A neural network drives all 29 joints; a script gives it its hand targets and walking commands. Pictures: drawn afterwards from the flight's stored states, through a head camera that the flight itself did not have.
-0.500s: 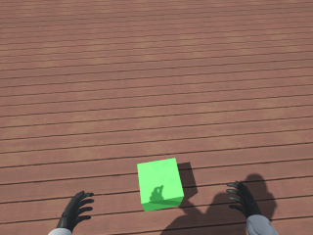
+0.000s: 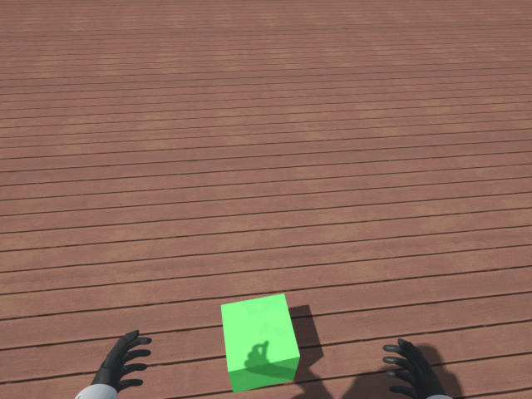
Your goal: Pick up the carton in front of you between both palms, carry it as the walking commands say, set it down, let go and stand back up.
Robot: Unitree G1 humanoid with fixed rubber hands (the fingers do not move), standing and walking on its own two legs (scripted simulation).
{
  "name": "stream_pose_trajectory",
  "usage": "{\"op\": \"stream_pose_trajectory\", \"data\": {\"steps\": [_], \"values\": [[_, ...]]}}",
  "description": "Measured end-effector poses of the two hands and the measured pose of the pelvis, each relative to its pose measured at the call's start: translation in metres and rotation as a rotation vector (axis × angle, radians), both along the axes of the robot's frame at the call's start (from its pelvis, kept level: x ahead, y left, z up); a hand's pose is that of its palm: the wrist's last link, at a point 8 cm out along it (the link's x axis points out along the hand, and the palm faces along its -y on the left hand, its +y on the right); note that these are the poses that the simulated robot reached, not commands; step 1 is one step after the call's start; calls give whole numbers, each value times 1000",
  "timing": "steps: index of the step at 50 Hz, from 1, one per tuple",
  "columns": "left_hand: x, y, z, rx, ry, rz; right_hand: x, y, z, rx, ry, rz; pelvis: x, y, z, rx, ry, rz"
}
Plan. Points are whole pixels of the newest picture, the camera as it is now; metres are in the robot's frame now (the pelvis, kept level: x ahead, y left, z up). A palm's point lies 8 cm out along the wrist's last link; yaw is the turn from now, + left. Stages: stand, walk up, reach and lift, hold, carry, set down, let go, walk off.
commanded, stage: let go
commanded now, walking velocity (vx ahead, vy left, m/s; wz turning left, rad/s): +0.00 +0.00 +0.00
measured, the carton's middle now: (258, 343) +0.43 +0.02 -0.65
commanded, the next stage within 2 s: stand in 0.04 s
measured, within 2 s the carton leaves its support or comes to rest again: neither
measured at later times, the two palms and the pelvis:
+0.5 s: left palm out of the picture +0.12 +0.28 -0.12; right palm out of the picture +0.14 -0.23 -0.11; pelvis +0.05 +0.01 -0.01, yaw +3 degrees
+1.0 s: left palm out of the picture +0.03 +0.27 -0.14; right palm out of the picture +0.08 -0.23 -0.13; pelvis +0.05 +0.02 -0.01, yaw +4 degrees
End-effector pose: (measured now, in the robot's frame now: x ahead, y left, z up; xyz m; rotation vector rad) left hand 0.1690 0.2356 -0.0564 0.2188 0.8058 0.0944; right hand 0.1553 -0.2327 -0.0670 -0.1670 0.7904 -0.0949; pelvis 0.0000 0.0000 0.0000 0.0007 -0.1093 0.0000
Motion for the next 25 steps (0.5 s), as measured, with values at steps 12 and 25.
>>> {"op": "stream_pose_trajectory", "data": {"steps": [12,25], "values": [[-32,28,-38,49,39,36,-39,-20,-22,-128,153,-5,20,5,-2,0,140,23],[-51,42,-62,46,176,110,-17,-2,-42,-109,209,7,50,15,-9,-8,174,46]]}}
